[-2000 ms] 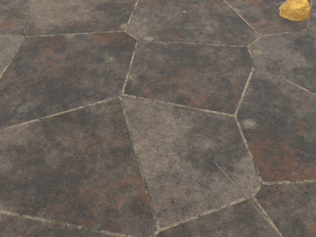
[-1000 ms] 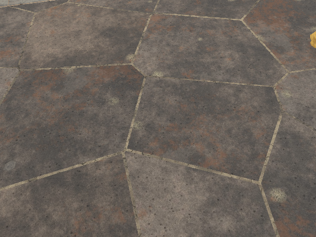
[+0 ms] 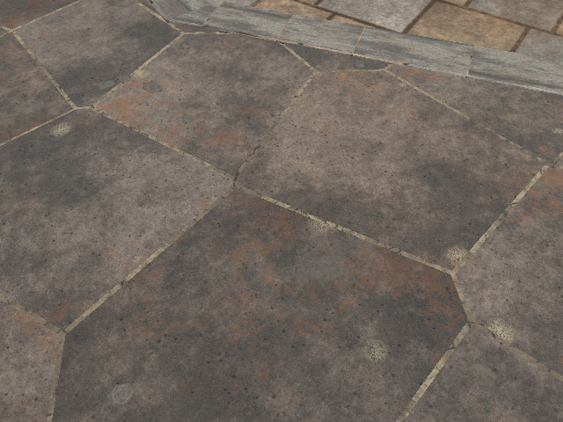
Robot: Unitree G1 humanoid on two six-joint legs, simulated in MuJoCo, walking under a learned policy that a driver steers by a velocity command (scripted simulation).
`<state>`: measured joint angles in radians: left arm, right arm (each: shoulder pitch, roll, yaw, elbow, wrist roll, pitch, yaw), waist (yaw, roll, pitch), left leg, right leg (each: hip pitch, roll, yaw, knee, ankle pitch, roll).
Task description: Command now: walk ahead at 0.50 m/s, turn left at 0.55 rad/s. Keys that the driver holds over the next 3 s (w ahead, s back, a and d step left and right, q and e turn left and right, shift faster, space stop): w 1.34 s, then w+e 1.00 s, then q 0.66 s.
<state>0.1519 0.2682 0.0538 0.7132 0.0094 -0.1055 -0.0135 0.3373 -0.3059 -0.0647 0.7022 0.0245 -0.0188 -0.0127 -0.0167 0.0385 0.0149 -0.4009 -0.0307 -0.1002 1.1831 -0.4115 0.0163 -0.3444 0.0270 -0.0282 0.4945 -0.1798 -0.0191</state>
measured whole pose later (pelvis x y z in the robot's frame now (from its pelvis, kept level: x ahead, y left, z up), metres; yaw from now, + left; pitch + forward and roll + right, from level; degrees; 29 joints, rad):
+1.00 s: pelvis +0.54 +0.04 +0.00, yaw +6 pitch +2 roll +0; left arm 0.13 0.28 0.04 0.79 -0.01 -0.08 -0.04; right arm 0.34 -0.30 -0.05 0.84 0.02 -0.07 0.00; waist -0.02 0.02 0.03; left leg -0.31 0.01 -0.04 1.12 -0.43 0.02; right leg -0.41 0.02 -0.04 0.53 -0.16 -0.05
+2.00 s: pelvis +1.07 +0.09 -0.02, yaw -12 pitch +1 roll +2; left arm 0.07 0.27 0.07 0.71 -0.03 -0.03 -0.05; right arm 0.29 -0.29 -0.08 0.91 0.01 -0.04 -0.02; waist -0.03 -0.01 0.07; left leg 0.00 0.09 0.24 0.70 -0.50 -0.04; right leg -0.50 0.01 -0.07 0.64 -0.16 -0.12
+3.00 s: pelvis +1.44 -0.03 +0.01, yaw -12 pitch +1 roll +1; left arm 0.16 0.26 0.06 0.69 0.03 -0.01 0.04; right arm 0.17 -0.34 -0.09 0.77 0.02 0.03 -0.02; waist -0.01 0.04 0.03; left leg -0.50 -0.09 -0.11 1.00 -0.47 -0.04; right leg -0.28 0.00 0.03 0.47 -0.21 -0.01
